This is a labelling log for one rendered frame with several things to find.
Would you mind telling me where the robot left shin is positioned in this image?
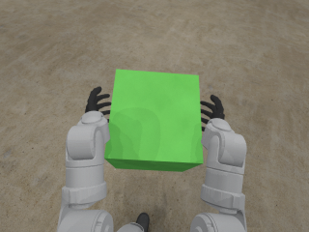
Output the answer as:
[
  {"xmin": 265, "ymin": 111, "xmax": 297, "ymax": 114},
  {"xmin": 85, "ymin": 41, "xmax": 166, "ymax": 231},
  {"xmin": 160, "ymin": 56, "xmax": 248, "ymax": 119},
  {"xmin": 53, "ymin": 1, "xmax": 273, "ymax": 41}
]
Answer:
[{"xmin": 130, "ymin": 222, "xmax": 144, "ymax": 232}]

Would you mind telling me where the robot left upper arm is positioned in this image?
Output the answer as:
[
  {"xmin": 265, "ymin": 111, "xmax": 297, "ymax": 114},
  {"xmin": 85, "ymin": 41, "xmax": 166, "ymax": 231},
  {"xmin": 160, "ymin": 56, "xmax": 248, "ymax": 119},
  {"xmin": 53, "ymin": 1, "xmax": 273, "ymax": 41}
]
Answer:
[{"xmin": 58, "ymin": 209, "xmax": 114, "ymax": 232}]

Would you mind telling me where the robot right upper arm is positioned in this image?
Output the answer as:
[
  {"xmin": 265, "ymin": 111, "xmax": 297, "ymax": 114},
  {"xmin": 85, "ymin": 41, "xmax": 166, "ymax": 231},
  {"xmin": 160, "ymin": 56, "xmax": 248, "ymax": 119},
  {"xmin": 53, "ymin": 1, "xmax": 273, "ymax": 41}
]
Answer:
[{"xmin": 189, "ymin": 212, "xmax": 245, "ymax": 232}]

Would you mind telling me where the robot left forearm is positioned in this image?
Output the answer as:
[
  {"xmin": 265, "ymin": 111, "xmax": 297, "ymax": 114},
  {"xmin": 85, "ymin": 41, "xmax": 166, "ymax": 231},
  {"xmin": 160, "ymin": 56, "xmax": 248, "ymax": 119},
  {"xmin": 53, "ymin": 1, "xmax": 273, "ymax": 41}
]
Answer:
[{"xmin": 56, "ymin": 110, "xmax": 110, "ymax": 232}]

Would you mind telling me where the robot right forearm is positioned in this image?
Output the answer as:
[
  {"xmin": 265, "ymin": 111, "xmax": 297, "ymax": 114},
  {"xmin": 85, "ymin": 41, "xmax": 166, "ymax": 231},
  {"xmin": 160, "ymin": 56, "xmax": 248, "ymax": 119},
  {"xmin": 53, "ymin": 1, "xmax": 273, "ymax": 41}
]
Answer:
[{"xmin": 200, "ymin": 118, "xmax": 247, "ymax": 232}]

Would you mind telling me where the carton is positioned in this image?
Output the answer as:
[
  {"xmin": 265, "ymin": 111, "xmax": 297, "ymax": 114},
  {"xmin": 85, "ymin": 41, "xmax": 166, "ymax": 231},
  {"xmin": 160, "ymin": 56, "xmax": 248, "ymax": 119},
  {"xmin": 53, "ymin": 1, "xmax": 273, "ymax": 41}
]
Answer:
[{"xmin": 104, "ymin": 69, "xmax": 204, "ymax": 172}]

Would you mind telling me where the robot right hand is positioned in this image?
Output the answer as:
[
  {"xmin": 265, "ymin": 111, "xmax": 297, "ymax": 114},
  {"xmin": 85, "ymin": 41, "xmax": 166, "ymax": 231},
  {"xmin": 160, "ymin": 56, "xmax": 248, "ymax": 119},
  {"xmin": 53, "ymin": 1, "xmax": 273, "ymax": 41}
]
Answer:
[{"xmin": 200, "ymin": 95, "xmax": 225, "ymax": 131}]

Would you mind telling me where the robot left hand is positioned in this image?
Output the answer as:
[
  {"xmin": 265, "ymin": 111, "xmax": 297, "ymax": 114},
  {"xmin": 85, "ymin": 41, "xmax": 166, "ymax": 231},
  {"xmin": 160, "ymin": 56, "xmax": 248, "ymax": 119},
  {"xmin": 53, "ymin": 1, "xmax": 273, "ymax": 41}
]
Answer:
[{"xmin": 85, "ymin": 86, "xmax": 112, "ymax": 123}]

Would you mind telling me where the robot left foot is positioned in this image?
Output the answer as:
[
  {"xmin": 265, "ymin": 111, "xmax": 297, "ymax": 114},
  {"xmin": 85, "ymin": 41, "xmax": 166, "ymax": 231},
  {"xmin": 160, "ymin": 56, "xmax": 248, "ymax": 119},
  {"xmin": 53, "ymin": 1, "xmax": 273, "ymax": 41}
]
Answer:
[{"xmin": 136, "ymin": 213, "xmax": 150, "ymax": 232}]

